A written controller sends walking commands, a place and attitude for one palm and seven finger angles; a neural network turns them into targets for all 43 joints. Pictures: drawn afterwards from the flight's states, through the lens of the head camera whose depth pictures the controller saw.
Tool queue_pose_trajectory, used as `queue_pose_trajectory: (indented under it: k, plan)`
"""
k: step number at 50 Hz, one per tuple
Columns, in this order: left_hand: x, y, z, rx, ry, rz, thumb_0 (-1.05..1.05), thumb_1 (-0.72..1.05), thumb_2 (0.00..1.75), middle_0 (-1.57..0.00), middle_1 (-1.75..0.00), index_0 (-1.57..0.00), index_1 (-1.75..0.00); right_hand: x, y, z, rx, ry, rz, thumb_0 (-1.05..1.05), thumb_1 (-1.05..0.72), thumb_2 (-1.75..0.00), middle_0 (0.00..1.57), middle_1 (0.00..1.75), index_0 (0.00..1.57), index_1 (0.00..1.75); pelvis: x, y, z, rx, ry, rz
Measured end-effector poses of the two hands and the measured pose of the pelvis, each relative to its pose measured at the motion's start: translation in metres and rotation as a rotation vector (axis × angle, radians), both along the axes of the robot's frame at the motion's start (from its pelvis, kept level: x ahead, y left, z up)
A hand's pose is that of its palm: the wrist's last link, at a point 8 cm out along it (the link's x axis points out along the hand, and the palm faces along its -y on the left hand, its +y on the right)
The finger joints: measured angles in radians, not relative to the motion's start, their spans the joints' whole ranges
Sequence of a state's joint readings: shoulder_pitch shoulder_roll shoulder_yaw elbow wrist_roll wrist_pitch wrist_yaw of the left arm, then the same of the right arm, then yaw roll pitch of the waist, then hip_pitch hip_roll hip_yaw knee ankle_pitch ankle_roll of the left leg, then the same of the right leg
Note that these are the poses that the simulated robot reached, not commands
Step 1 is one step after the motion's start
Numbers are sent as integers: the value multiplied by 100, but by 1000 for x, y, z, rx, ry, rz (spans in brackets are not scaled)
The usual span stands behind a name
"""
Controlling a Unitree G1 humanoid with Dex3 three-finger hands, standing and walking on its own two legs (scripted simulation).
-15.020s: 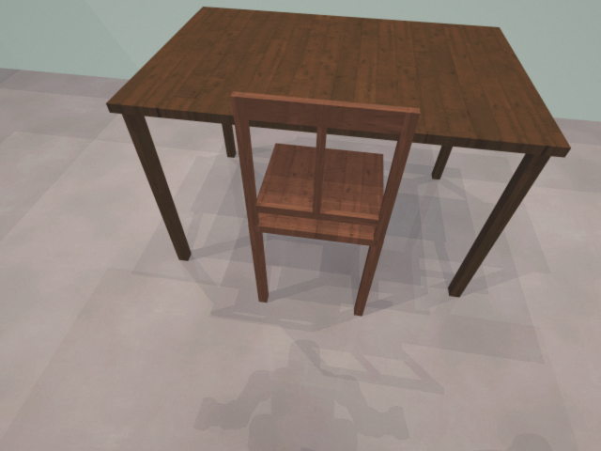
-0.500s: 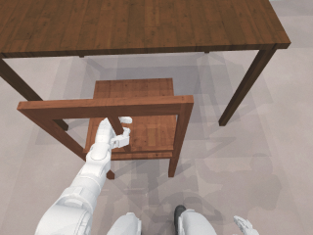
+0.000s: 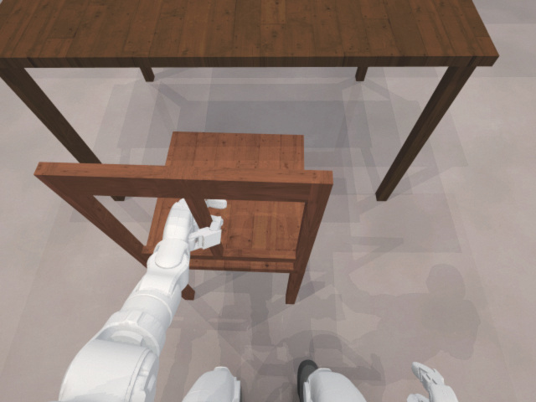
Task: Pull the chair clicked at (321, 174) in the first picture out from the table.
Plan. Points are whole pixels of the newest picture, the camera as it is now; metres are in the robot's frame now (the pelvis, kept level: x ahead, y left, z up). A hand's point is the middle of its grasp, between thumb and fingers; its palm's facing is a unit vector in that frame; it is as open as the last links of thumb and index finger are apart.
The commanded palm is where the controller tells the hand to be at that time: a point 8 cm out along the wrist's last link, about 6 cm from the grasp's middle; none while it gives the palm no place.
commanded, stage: step backward, pulling the chair out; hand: left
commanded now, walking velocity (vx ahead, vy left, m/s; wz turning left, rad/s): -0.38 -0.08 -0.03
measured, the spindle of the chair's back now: (207, 228) +0.40 +0.12 -0.10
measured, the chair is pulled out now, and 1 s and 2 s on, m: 0.28 0.48 0.62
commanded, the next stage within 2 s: stop walking, hand still on the chair in 0.98 s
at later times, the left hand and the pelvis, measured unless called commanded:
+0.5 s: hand (209, 286) +0.28 +0.10 -0.06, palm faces -0.07 -0.99 -0.16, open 5.3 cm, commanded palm +0.27 +0.15 -0.07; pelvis -0.09 +0.00 +0.00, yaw -1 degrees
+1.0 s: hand (201, 367) +0.17 +0.10 -0.06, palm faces -0.04 -0.99 -0.16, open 5.3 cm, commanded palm +0.16 +0.15 -0.06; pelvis -0.20 +0.00 +0.00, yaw -1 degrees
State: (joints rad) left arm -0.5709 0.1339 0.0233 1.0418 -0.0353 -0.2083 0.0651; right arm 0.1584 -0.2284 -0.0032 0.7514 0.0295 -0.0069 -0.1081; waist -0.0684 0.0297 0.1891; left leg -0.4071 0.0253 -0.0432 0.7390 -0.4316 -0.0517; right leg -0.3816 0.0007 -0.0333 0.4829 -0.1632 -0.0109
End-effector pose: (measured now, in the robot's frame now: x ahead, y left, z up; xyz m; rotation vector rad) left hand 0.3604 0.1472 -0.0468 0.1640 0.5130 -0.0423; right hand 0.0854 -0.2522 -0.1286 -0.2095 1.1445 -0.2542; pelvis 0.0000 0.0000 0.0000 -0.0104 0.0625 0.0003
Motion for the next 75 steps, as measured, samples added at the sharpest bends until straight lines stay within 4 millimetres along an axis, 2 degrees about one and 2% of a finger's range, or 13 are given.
queue_pose_trajectory:
  k: [7,16,21,27,31,35,39,44,52,57,62,67,75]
  plan:
    - [-22,5,-1,-2,-25,-46,6,70,80,-32,-126,-50,-145,-29,1,7,-65,-6,-23,1,-90,-90,21,30,20,30,-28,16,-4,15,-5,-18]
    - [-59,8,-1,19,-28,9,6,69,82,-36,-125,-50,-145,-70,13,-7,65,20,-10,1,-90,-90,21,30,20,30,-58,-3,-2,-24,-25,-39]
    - [-79,4,0,19,-16,28,7,69,81,-36,-123,-50,-145,-96,0,-5,36,21,-46,1,-90,-90,21,30,20,30,-78,-5,0,-1,-7,-37]
    - [-103,4,0,8,-13,-6,6,69,80,-33,-125,-50,-145,-120,-16,3,-68,12,-40,1,-90,-90,21,30,20,30,-102,10,-4,-12,13,-9]
    - [-120,7,0,0,-18,-32,5,70,79,-31,-127,-50,-145,-134,-15,15,-101,5,-39,1,-90,-90,20,30,20,29,-122,14,-2,16,-5,-28]
    - [-140,11,1,-1,-11,-15,5,71,79,-31,-127,-50,-145,-147,-4,15,-55,-10,-17,1,-90,-90,20,30,20,29,-135,10,0,1,-19,-34]
    - [-158,13,1,16,-15,15,5,69,81,-34,-126,-50,-145,-164,5,2,28,-4,2,1,-90,-90,20,30,20,29,-149,-3,-3,-7,-30,-50]
    - [-182,9,2,19,-2,54,6,68,82,-36,-122,-50,-145,-191,1,-6,63,2,-40,1,-90,-90,21,30,20,30,-175,-13,-1,-12,-28,-45]
    - [-217,5,3,9,27,31,6,69,80,-32,-124,-50,-145,-227,-20,3,-49,2,-24,1,-90,-90,21,30,20,30,-211,3,-2,12,-5,-8]
    - [-241,10,3,-12,17,-8,5,71,79,-29,-127,-50,-145,-247,-15,16,-98,-17,-30,1,-90,-90,20,30,20,29,-232,15,-3,24,-27,-22]
    - [-268,16,3,-12,16,-10,5,71,79,-30,-127,-50,-145,-259,6,15,-18,-44,-11,1,-91,-90,20,30,20,29,-240,11,-1,5,-51,-34]
    - [-293,19,4,-1,25,27,6,70,82,-32,-125,-50,-145,-262,22,7,68,-54,5,1,-90,-90,21,30,20,30,-247,3,1,-16,-69,-36]
    - [-322,18,5,4,35,53,7,69,83,-34,-123,-50,-145,-245,13,13,52,-125,3,1,-90,-90,21,30,20,30,-246,-1,3,2,-80,-41]
